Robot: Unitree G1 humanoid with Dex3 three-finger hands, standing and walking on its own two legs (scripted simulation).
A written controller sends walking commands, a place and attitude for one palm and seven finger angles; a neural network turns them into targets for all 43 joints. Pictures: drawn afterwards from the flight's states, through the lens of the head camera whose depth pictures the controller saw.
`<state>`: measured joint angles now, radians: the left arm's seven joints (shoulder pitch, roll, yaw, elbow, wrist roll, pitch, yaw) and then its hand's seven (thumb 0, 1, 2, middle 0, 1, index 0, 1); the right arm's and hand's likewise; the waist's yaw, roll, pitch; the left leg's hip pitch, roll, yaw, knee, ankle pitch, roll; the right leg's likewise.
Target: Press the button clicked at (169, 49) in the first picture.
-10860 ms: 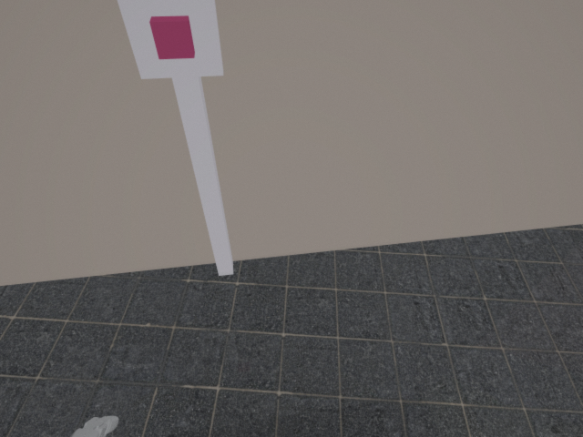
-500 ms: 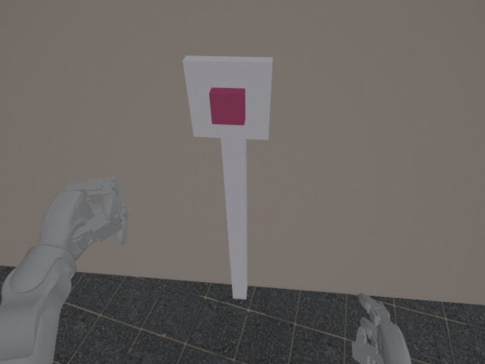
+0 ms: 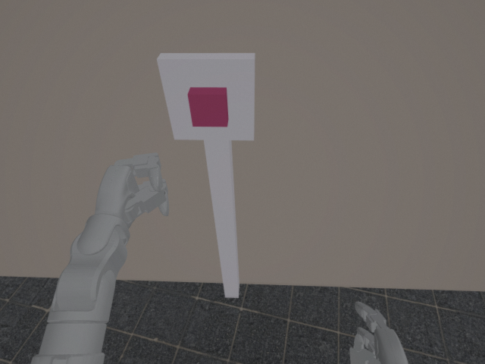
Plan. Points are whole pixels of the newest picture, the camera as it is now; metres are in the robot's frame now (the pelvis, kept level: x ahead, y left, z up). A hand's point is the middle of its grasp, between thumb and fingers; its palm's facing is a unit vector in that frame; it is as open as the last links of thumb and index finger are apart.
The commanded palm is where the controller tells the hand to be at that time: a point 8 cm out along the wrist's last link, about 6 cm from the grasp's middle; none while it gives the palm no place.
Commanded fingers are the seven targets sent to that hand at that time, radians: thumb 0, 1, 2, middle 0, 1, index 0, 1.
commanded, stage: aim a knuckle at the button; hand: left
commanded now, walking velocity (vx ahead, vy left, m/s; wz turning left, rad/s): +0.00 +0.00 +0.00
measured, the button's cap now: (209, 106) +0.54 +0.12 +0.18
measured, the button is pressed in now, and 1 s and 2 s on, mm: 0 0 0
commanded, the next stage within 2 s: none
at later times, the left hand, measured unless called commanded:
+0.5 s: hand (213, 161) +0.40 +0.09 +0.15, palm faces -0.01 -1.00 -0.01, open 3.1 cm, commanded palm +0.40 +0.15 +0.15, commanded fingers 0.00 0.90 0.90 -1.30 -1.50 -1.30 -1.50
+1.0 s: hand (212, 161) +0.42 +0.10 +0.14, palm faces +0.03 -1.00 -0.01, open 3.1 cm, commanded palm +0.40 +0.15 +0.15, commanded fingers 0.00 0.90 0.90 -1.30 -1.50 -1.30 -1.50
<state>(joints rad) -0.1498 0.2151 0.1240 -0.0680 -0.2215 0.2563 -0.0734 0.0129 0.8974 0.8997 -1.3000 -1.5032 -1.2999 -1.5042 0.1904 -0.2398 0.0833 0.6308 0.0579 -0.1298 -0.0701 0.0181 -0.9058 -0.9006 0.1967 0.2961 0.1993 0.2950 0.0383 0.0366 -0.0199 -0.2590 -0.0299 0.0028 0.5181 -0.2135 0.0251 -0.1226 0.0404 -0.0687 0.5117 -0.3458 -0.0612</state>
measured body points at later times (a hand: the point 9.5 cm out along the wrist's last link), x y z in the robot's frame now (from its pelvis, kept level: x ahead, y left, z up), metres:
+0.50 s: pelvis +0.00 -0.01 +0.00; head +0.00 -0.02 +0.45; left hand +0.40 +0.15 +0.16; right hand +0.14 -0.25 -0.11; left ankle +0.04 +0.11 -0.73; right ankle -0.04 -0.07 -0.73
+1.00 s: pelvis +0.00 -0.01 +0.00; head +0.01 -0.02 +0.45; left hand +0.41 +0.15 +0.14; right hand +0.09 -0.26 -0.12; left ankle +0.04 +0.11 -0.73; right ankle -0.04 -0.07 -0.73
